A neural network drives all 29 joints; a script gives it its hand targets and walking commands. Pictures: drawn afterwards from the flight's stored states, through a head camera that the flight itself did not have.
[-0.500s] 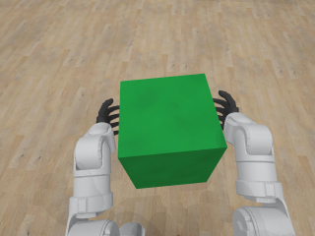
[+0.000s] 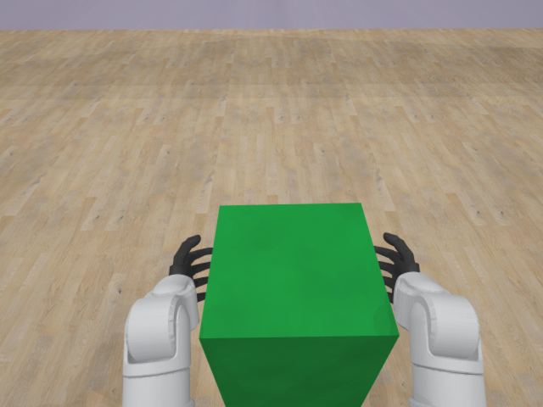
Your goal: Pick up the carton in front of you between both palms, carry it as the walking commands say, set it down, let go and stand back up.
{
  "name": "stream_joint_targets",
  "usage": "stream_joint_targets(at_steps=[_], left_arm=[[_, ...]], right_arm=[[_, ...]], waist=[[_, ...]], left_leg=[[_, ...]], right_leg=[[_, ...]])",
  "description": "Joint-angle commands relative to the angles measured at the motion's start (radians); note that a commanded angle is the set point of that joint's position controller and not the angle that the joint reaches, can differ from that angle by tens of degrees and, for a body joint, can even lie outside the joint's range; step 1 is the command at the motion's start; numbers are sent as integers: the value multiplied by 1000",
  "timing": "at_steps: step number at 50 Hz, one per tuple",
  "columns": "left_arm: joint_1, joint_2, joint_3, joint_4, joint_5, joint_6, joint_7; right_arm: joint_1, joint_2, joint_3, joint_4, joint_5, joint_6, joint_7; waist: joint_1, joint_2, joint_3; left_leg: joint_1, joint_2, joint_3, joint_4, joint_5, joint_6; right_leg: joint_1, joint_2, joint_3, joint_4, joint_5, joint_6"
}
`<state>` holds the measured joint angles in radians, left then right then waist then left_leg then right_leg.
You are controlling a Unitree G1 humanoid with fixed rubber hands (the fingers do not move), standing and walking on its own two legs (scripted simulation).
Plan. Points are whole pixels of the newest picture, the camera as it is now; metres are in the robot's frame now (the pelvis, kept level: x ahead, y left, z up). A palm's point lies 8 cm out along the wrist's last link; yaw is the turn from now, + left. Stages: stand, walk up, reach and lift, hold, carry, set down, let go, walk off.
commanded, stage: carry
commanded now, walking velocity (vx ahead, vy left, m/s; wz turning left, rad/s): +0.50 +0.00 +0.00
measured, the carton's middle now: (291, 308) +0.27 -0.01 +0.01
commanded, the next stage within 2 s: none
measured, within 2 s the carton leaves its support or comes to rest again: neither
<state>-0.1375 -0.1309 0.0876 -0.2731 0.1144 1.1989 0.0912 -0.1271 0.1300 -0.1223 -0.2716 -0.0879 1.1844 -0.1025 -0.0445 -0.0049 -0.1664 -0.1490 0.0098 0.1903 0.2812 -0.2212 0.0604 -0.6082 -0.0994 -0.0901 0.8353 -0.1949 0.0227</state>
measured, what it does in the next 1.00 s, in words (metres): walks ahead: right foot, then left foot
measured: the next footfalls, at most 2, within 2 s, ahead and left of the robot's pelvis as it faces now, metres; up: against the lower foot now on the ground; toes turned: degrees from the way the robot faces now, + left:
right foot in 0.22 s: +0.33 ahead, -0.13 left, +0.00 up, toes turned -11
left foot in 0.70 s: +0.63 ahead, +0.11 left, +0.00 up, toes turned +13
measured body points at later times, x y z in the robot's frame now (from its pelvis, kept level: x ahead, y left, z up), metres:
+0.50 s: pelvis +0.32 -0.04 +0.00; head +0.31 -0.06 +0.45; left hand +0.58 +0.13 +0.07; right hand +0.60 -0.18 +0.07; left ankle +0.39 +0.13 -0.69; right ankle +0.29 -0.12 -0.75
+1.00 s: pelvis +0.65 +0.02 +0.00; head +0.65 +0.03 +0.45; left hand +0.93 +0.17 +0.08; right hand +0.92 -0.14 +0.08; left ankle +0.59 +0.10 -0.75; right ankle +0.73 -0.14 -0.70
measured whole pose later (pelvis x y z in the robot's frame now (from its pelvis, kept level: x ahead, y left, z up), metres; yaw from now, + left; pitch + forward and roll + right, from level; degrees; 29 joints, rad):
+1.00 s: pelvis +0.65 +0.02 +0.00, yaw +0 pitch +5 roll -1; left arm -0.17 -0.13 0.09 -0.35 0.12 1.21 0.09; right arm -0.15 0.13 -0.12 -0.34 -0.09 1.19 -0.09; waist -0.02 -0.01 -0.09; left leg -0.13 0.05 0.22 0.27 -0.22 0.03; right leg -0.61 -0.12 -0.11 0.77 -0.16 0.02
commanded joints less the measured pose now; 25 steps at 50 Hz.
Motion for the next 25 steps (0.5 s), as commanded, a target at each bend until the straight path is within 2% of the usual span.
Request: stream_joint_targets(at_steps=[1, 7, 9, 10, 11, 12, 13, 14, 15, 16, 17, 18, 21, 25], left_arm=[[-447, -913, -688, -77, -356, -19, -222], [-475, -842, -695, -60, -381, 12, -231], [-462, -837, -687, -37, -384, 19, -236], [-450, -839, -680, -21, -382, 19, -239], [-435, -841, -675, -10, -382, 19, -243], [-455, -832, -659, 17, -368, 12, -249], [-439, -870, -665, 26, -384, 4, -252], [-472, -903, -673, -10, -404, -4, -256], [-495, -945, -687, -28, -419, -13, -259], [-522, -973, -701, -54, -429, -23, -262], [-539, -987, -710, -68, -437, -31, -265], [-535, -994, -717, -75, -441, -37, -268], [-484, -963, -720, -84, -444, -43, -276], [-463, -903, -714, -127, -441, -33, -275]], right_arm=[[-508, 887, 730, -98, 435, 7, 299], [-472, 809, 703, -53, 386, 28, 282], [-473, 803, 700, -43, 376, 35, 278], [-468, 799, 701, -41, 372, 37, 277], [-475, 793, 701, -37, 370, 38, 277], [-508, 831, 717, -48, 381, 47, 275], [-528, 840, 719, -55, 386, 42, 280], [-545, 882, 726, -47, 393, 31, 284], [-553, 913, 725, -56, 399, 18, 286], [-551, 936, 730, -59, 398, 7, 285], [-545, 950, 735, -66, 394, -3, 282], [-534, 953, 744, -73, 385, -12, 276], [-479, 959, 753, -80, 361, -28, 260], [-462, 914, 758, -126, 360, -21, 248]], waist=[[29, 128, -122], [23, 161, -29], [39, 162, -69], [50, 131, -131], [73, 74, -211], [77, -182, -313], [74, -284, -282], [67, -213, -260], [64, -118, -255], [57, -48, -229], [51, -53, -218], [50, -74, -217], [55, -125, -187], [59, -126, -127]], left_leg=[[170, 246, -162, -119, 284, 66], [213, 228, -77, -56, 476, 35], [200, 209, -15, 102, 663, 3], [125, 170, 36, 260, 674, -26], [-41, 156, 16, 445, 438, -52], [-359, 45, -15, 780, 162, -101], [-532, -30, -106, 952, -243, -96], [-566, 41, -182, 1030, -243, -60], [-553, 84, -201, 1023, -201, -45], [-531, 121, -212, 954, -135, -40], [-491, 137, -207, 882, -88, -42], [-457, 130, -180, 831, -54, -47], [-452, 124, -126, 651, -4, -72], [-471, 104, -59, 407, 113, -85]], right_leg=[[-32, 4, -41, -148, 98, 6], [55, 42, -115, -319, 173, -36], [235, 93, -176, -387, 155, -49], [431, 130, -211, -404, 96, -54], [656, 16, -61, -407, 24, -66], [919, -287, 441, -483, -140, -223], [906, -342, 637, -601, -17, -274], [857, -324, 523, -584, 68, -256], [780, -295, 433, -569, 115, -222], [689, -268, 339, -588, 107, -184], [622, -246, 264, -616, 48, -154], [585, -229, 204, -636, 11, -143], [560, -208, 109, -697, -38, -149], [613, -164, 19, -691, 111, -146]])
